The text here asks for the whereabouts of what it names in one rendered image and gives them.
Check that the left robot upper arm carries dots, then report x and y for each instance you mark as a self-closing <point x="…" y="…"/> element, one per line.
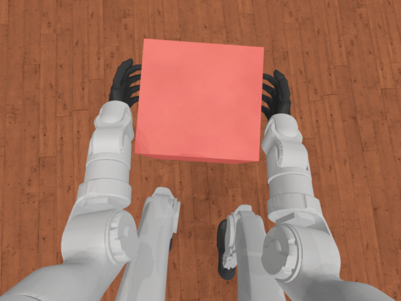
<point x="95" y="247"/>

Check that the robot left forearm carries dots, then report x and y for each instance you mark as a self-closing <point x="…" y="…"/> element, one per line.
<point x="106" y="184"/>

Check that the robot right forearm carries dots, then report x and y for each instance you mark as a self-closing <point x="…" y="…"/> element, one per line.
<point x="291" y="194"/>

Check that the left robot hand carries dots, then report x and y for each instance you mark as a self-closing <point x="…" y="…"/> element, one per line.
<point x="120" y="89"/>

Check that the robot left shin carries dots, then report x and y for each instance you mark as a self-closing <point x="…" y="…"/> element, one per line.
<point x="159" y="190"/>

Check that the right robot hand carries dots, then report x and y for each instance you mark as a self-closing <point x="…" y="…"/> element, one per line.
<point x="280" y="102"/>

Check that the carton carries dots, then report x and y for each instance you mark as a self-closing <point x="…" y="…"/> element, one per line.
<point x="200" y="102"/>

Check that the left robot thigh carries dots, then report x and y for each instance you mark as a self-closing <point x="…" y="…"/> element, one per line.
<point x="144" y="278"/>

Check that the right robot upper arm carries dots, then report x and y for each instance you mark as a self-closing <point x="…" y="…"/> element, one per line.
<point x="305" y="262"/>

